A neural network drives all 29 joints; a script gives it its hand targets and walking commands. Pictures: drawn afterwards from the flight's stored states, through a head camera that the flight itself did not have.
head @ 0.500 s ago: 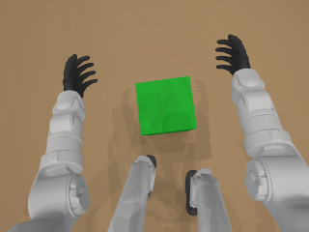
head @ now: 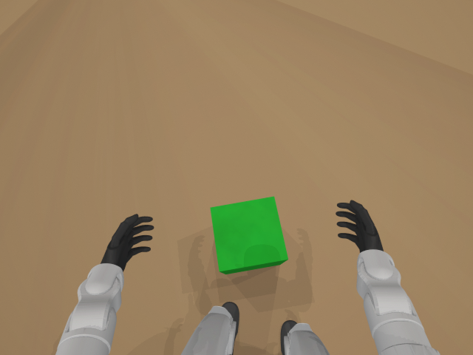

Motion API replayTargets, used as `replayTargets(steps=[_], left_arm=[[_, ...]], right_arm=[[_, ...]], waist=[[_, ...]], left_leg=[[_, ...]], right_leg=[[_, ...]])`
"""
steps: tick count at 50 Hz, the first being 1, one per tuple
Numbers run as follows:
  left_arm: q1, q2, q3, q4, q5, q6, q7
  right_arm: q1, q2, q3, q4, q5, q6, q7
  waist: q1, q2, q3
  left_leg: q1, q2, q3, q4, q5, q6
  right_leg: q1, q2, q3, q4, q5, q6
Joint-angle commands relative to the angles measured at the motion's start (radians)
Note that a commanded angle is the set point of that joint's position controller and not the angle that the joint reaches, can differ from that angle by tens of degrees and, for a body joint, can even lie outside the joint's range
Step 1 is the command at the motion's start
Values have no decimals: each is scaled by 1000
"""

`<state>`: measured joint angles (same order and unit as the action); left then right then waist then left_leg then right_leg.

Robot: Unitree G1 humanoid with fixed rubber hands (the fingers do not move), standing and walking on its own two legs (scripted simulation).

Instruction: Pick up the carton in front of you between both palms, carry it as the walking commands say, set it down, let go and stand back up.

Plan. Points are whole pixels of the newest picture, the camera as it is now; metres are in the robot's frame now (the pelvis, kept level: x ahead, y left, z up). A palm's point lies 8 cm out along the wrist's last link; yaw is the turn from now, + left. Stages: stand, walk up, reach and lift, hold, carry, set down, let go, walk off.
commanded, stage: let go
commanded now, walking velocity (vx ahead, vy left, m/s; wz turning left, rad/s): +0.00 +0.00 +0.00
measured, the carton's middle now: (248, 238) +0.39 +0.04 -0.60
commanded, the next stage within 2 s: stand in 0.84 s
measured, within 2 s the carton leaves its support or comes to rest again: neither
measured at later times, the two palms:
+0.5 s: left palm (126, 309) +0.19 +0.20 -0.02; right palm out of the picture +0.20 -0.27 -0.02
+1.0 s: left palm (89, 316) +0.17 +0.25 -0.04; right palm out of the picture +0.18 -0.28 -0.03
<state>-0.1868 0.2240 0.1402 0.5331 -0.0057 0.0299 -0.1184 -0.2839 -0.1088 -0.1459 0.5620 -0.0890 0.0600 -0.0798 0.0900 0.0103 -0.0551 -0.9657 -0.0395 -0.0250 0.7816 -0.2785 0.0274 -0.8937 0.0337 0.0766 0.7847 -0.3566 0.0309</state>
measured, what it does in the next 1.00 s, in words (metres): stands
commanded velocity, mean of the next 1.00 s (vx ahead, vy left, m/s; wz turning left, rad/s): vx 0.00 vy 0.00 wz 0.00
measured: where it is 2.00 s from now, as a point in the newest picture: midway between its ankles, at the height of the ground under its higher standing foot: outside the picture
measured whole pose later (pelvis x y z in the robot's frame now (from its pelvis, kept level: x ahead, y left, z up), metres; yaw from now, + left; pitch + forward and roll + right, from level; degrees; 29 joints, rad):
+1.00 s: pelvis +0.03 -0.02 +0.04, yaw +1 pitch -1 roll +0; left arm 0.21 0.31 0.05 0.56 0.04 0.07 0.01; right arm 0.20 -0.27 -0.04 0.66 -0.05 0.03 -0.02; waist 0.01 -0.04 0.02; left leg -0.23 -0.03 -0.04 0.53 -0.28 0.00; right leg -0.15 0.03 0.05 0.51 -0.34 -0.01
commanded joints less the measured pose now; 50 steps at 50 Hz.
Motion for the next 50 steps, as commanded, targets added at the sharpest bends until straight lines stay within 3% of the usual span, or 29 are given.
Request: replayTargets(steps=[1,7,15,22,30,33,34,35,42,43,46,48,50], left_arm=[[102,66,-22,-114,-22,-32,14],[303,58,-71,-180,-36,-52,41],[387,77,-83,-198,-28,-34,49],[386,96,-66,-186,5,24,46],[383,100,-48,-181,29,81,44],[378,99,-49,-189,28,89,42],[343,129,-47,-255,55,141,66],[360,126,-59,-235,47,154,75],[363,106,-76,-243,27,181,101],[335,221,-45,-117,29,103,135],[351,185,-62,-78,48,31,141],[352,192,-60,-44,48,10,136],[355,202,-59,-12,47,-5,134]], right_arm=[[53,-85,0,-83,5,-43,20],[254,-125,17,-104,19,-79,53],[409,-143,64,-159,54,-73,91],[466,-159,88,-207,83,-12,127],[446,-172,99,-233,93,42,142],[450,-175,92,-231,85,53,141],[510,-167,93,-170,93,27,119],[495,-174,90,-192,92,22,110],[476,-190,95,-200,93,25,100],[470,-295,66,-46,37,1,68],[469,-310,63,4,29,-36,55],[438,-309,64,33,35,-51,57],[424,-309,65,58,39,-61,58]], waist=[[-6,38,-516],[-26,41,-376],[-69,-58,-123],[-81,-48,26],[-72,-37,111],[-80,-46,107],[-84,-31,54],[-100,-62,51],[-84,-43,73],[-70,-153,97],[-87,-42,72],[-81,7,49],[-78,14,28]], left_leg=[[776,38,-54,-69,568,-51],[901,38,-56,-176,642,-58],[870,-1,3,-336,380,-54],[923,-24,26,-373,249,-45],[964,-32,34,-362,217,-40],[976,-29,33,-359,229,-37],[937,-56,40,-328,204,-46],[922,-53,36,-327,187,-40],[889,-37,22,-322,224,-40],[767,61,-23,-304,225,-51],[754,78,-59,-333,107,-33],[738,88,-79,-351,91,-21],[742,96,-86,-348,150,-14]], right_leg=[[74,46,-81,-120,155,-14],[275,40,-74,-242,235,-28],[611,6,-50,-390,332,-14],[670,-24,-33,-444,309,-7],[675,-35,-23,-462,284,-5],[690,-30,-24,-454,311,-1],[750,-36,-22,-414,428,2],[752,-33,-19,-396,464,9],[736,-15,-37,-386,403,-8],[669,-53,-23,-375,247,-4],[667,-61,24,-383,88,-21],[693,-61,23,-363,116,-27],[711,-65,24,-354,164,-25]])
